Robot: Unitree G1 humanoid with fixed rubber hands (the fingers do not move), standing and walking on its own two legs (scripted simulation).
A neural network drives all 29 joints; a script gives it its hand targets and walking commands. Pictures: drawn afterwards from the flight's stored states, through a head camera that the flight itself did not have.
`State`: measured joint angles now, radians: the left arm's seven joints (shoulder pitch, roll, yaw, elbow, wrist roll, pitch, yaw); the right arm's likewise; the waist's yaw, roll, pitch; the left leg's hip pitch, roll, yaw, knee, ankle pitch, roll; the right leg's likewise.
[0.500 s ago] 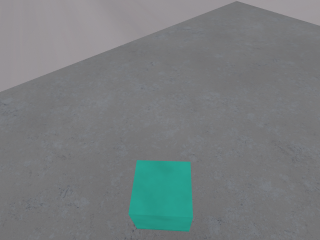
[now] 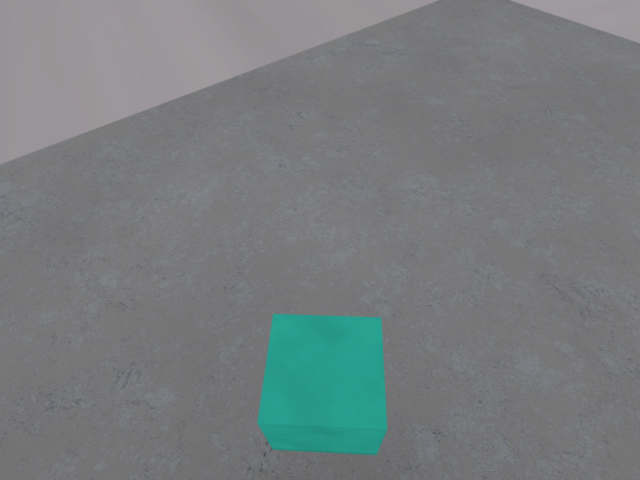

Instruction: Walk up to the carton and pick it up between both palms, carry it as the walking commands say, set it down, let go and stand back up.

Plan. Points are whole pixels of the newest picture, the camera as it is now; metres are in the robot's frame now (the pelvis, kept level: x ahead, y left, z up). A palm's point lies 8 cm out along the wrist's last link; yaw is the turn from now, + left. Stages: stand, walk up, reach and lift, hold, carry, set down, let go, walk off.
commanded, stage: stand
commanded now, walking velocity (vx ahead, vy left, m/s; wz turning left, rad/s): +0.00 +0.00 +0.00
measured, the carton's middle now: (325, 385) +0.44 +0.03 -0.63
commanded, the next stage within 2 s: reach and lift in 1.10 s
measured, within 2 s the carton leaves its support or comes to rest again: neither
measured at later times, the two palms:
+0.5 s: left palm out of the picture -0.03 +0.23 -0.13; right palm out of the picture -0.01 -0.24 -0.13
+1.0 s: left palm out of the picture -0.03 +0.23 -0.13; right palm out of the picture -0.01 -0.24 -0.13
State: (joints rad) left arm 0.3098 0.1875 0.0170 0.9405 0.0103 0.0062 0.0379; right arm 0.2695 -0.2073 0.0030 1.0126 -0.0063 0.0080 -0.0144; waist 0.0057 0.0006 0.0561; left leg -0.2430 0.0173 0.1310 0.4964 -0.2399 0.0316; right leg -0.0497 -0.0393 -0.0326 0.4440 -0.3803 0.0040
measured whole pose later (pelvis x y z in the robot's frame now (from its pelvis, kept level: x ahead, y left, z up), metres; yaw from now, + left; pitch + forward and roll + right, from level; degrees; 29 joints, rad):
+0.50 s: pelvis -0.04 +0.00 +0.00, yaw +1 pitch -3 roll +0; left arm 0.33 0.17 0.01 0.94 0.02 0.00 0.03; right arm 0.27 -0.21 0.00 1.01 -0.01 0.01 -0.01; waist 0.01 0.00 0.05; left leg -0.24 0.02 0.11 0.45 -0.16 0.03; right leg -0.06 -0.03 -0.05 0.44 -0.33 0.00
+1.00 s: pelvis -0.04 +0.00 +0.00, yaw +1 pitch -3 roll +0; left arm 0.34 0.18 0.01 0.94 0.03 0.01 0.03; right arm 0.27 -0.21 0.00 1.01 -0.02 0.01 -0.01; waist 0.01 0.00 0.06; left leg -0.24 0.02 0.11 0.44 -0.15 0.03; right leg -0.07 -0.03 -0.05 0.44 -0.33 0.00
